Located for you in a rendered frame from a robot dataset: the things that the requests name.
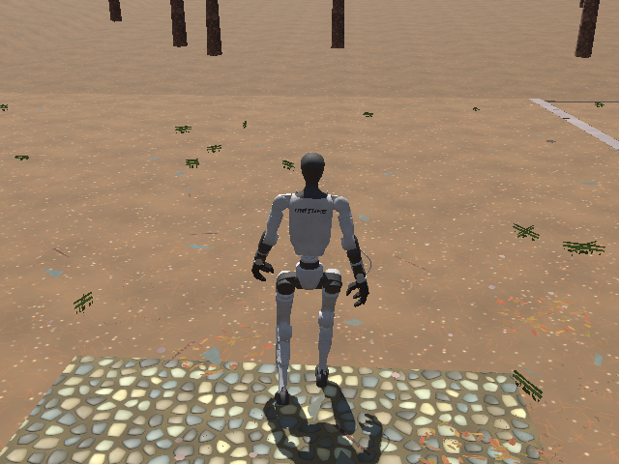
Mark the robot left upper arm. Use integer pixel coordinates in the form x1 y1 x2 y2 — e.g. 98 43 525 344
262 193 292 246

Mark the robot left forearm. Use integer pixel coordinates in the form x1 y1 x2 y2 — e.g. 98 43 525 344
253 230 272 266

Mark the right robot thigh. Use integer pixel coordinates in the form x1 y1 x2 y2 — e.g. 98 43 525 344
318 269 342 329

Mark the right robot hand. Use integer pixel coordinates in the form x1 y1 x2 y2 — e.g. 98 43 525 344
346 281 369 307

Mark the left robot thigh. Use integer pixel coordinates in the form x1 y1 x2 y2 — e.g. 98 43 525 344
276 271 296 341

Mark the left robot hand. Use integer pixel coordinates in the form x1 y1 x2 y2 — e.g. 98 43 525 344
251 262 274 281

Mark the robot thigh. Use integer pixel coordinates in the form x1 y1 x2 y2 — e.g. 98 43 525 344
276 271 296 341
318 269 342 329

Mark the robot right upper arm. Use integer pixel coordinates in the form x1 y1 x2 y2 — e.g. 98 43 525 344
332 195 356 250

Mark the robot right forearm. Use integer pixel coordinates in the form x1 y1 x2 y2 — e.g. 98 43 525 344
346 235 367 283

